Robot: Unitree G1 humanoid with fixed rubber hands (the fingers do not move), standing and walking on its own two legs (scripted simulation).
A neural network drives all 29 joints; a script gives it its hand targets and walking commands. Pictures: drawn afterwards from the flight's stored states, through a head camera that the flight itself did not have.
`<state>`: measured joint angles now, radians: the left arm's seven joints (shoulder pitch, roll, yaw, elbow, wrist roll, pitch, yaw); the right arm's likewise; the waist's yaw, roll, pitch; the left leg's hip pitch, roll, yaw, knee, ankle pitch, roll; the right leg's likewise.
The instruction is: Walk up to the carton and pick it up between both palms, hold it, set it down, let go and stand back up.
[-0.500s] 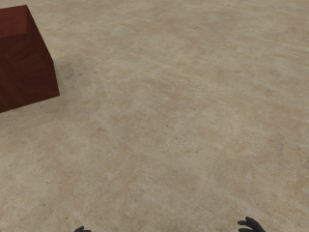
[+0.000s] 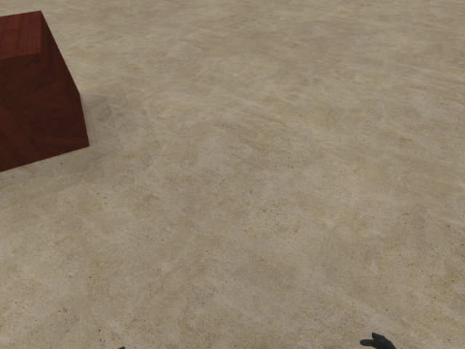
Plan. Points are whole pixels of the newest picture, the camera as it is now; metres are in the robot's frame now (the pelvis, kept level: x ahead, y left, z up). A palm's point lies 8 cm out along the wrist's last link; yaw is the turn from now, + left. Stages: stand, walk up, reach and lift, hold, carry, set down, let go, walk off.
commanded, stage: stand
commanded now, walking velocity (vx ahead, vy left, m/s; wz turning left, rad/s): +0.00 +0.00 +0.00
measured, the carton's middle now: out of the picture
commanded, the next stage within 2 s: walk up in 0.82 s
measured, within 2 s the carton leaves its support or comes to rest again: neither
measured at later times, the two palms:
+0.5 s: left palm out of the picture +0.10 +0.25 -0.10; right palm out of the picture +0.10 -0.25 -0.10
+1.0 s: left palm out of the picture +0.09 +0.25 -0.10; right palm out of the picture +0.09 -0.25 -0.10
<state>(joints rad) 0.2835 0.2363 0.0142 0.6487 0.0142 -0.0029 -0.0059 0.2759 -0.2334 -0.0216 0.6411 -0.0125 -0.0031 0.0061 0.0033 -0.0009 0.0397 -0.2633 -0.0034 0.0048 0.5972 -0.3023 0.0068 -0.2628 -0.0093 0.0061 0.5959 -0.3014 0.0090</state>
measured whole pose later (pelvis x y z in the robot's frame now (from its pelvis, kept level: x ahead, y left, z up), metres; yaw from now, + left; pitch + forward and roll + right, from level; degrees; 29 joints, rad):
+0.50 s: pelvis +0.00 +0.00 +0.00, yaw +0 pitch -2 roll +0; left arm 0.30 0.24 0.01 0.67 0.01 0.00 0.00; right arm 0.29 -0.24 -0.02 0.67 -0.01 0.00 0.00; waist 0.00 0.00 0.04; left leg -0.25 0.00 0.01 0.58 -0.29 0.01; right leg -0.26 -0.01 0.01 0.58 -0.29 0.01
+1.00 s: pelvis +0.00 +0.00 +0.00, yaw +0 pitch -2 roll +0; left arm 0.29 0.25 0.01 0.69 0.01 0.00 0.00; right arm 0.30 -0.24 -0.01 0.68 -0.01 0.00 0.00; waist 0.00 0.00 0.04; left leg -0.24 0.00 0.00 0.56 -0.28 0.00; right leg -0.25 -0.01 0.01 0.57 -0.29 0.01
